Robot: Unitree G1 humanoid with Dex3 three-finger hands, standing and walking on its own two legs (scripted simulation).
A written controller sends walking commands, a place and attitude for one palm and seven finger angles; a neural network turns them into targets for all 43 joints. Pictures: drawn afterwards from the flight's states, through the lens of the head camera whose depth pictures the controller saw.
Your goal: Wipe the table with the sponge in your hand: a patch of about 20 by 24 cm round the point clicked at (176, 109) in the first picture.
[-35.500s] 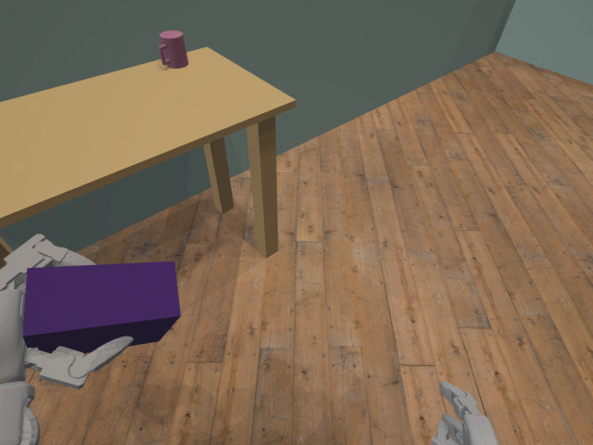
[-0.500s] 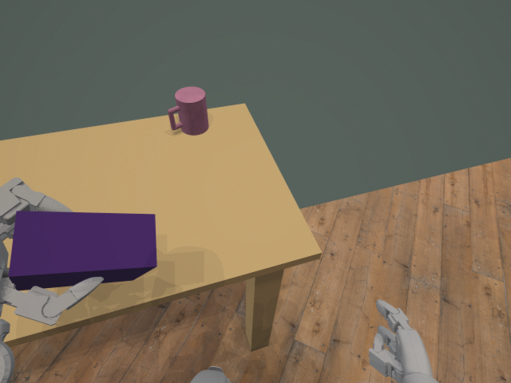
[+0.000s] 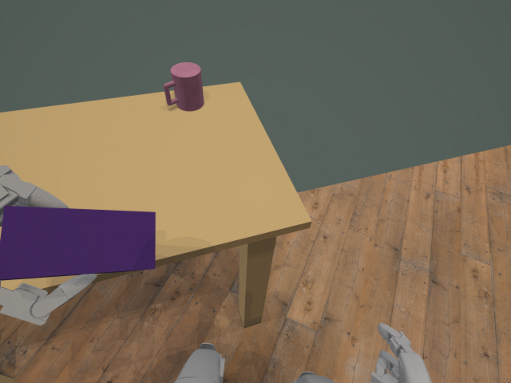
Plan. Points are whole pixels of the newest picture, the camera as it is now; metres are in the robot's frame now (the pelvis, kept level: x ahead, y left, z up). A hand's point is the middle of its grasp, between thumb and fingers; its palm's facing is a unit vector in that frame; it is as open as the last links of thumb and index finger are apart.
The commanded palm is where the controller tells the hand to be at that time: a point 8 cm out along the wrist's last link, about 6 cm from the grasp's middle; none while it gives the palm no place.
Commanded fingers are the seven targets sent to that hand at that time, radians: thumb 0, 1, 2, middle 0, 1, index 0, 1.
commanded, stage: step back with the hand held close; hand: left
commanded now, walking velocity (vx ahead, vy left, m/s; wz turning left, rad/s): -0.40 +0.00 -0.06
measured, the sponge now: (100, 245) +0.23 +0.19 +0.17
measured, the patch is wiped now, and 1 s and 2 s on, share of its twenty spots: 0.95 0.95 0.95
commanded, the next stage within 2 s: stop stepping back and stand still in 0.26 s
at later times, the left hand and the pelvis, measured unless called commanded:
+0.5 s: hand out of the picture +0.09 +0.18 +0.21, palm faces +0.30 -0.85 -0.43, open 10.0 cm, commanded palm +0.03 +0.25 +0.21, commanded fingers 0.00 0.10 1.30 -1.20 -1.60 -1.20 -1.60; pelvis -0.14 -0.03 +0.02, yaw -1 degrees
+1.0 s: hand out of the picture -0.03 +0.17 +0.20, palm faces +0.41 -0.80 -0.45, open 10.0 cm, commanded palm -0.09 +0.22 +0.21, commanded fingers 0.00 0.10 1.30 -1.20 -1.60 -1.20 -1.60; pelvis -0.24 -0.06 +0.01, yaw +1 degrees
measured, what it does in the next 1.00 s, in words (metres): walks backwards: left foot, then right foot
